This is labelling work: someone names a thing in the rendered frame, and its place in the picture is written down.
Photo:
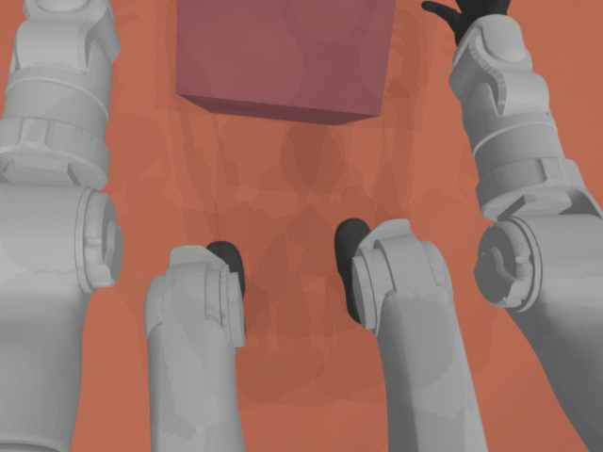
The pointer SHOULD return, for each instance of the left robot shin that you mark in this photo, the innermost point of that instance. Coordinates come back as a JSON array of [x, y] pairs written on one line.
[[153, 303]]

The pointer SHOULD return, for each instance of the robot shin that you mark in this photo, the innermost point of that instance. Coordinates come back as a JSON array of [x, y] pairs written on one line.
[[401, 226], [153, 303]]

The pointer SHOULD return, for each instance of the right robot upper arm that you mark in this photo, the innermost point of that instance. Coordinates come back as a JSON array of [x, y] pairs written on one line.
[[546, 271]]

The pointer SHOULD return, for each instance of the left robot forearm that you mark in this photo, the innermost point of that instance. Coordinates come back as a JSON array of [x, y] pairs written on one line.
[[53, 125]]

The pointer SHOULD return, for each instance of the right robot hand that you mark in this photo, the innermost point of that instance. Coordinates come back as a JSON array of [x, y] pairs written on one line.
[[471, 11]]

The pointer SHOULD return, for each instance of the right robot shin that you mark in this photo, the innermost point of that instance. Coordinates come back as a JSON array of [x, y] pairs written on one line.
[[401, 226]]

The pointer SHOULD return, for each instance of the carton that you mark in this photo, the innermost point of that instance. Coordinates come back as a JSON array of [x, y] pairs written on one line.
[[314, 61]]

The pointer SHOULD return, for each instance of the left robot upper arm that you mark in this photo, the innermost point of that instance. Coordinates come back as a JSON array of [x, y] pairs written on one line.
[[58, 245]]

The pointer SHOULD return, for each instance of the right robot forearm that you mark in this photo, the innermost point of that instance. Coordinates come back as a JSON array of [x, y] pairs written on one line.
[[513, 137]]

